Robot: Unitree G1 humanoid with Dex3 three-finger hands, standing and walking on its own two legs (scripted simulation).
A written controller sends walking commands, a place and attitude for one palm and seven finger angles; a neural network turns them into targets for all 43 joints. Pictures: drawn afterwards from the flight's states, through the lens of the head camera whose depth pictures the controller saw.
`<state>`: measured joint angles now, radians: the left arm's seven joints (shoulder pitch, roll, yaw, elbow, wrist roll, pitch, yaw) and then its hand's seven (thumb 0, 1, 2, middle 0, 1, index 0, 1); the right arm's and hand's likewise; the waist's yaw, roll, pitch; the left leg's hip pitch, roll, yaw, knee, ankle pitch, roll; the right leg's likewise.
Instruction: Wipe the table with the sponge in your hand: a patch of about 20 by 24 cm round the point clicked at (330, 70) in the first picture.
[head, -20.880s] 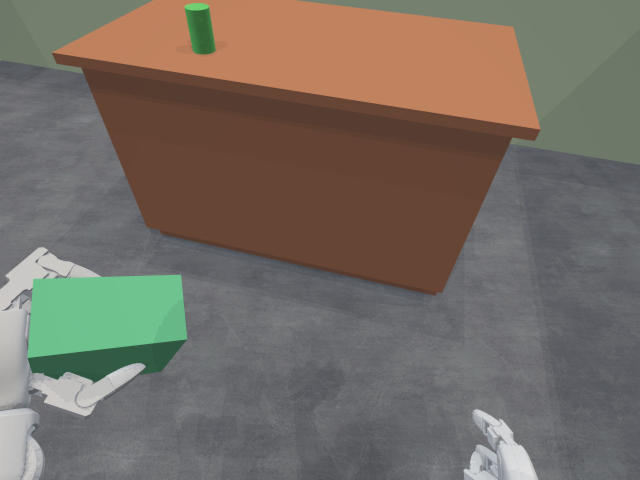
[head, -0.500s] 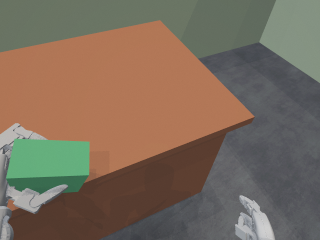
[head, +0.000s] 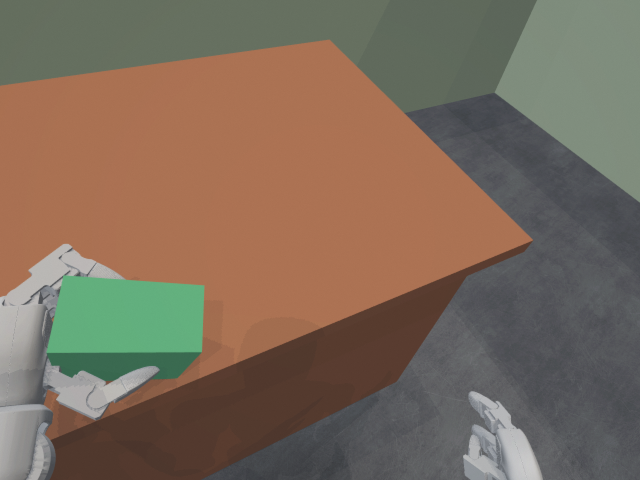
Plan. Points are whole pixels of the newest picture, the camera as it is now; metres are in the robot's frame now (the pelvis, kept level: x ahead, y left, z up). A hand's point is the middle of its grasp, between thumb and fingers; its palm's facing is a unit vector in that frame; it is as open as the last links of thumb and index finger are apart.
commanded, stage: come to a stop and stand still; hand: left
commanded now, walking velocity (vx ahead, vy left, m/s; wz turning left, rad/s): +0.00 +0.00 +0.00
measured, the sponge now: (149, 335) +0.23 +0.19 +0.11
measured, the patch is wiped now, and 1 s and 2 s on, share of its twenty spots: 0.00 0.00 0.00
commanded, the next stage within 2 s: look again from close up in 0.46 s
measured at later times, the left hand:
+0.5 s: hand (25, 321) +0.22 +0.28 +0.15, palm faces +0.38 -0.83 -0.42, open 10.6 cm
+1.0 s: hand (70, 331) +0.21 +0.24 +0.15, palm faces +0.38 -0.85 -0.37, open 10.5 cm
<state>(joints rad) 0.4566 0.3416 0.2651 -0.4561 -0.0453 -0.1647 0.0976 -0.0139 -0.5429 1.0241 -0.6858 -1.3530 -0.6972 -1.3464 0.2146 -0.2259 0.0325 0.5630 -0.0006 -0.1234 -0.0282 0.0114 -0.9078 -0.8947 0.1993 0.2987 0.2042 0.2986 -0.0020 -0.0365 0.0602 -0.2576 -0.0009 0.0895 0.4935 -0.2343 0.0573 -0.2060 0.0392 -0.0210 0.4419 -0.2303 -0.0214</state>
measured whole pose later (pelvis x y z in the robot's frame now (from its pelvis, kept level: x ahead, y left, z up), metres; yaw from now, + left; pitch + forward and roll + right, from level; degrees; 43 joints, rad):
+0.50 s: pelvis -0.01 +0.03 +0.00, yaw +0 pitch -1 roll -1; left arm 0.41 0.37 0.34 -0.50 -0.02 -0.12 0.13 -0.02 -0.54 1.02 -0.69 -1.35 -0.70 -1.34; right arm 0.17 -0.18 0.05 0.55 -0.01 -0.10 -0.01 0.01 -0.91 -0.89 0.20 0.30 0.21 0.30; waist 0.03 -0.01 0.11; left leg -0.23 -0.06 0.11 0.45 -0.21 0.10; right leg -0.20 -0.02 -0.01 0.44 -0.23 0.02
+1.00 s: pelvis +0.00 +0.00 +0.00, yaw +1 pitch -1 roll -1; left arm 0.45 0.34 0.30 -0.46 -0.04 -0.15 0.13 -0.02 -0.54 1.02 -0.69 -1.35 -0.70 -1.34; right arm 0.20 -0.24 0.02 0.57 0.01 -0.10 -0.04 0.01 -0.91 -0.89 0.20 0.30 0.20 0.30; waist 0.01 0.02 0.06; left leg -0.23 0.00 0.07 0.46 -0.21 0.05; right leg -0.16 0.04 -0.04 0.39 -0.20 -0.02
